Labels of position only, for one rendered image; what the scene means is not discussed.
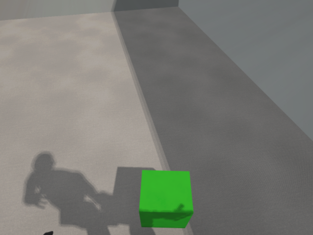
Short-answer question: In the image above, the carton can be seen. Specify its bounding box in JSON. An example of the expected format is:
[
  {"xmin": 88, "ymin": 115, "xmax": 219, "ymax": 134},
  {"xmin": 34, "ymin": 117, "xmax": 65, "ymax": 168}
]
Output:
[{"xmin": 139, "ymin": 170, "xmax": 194, "ymax": 228}]

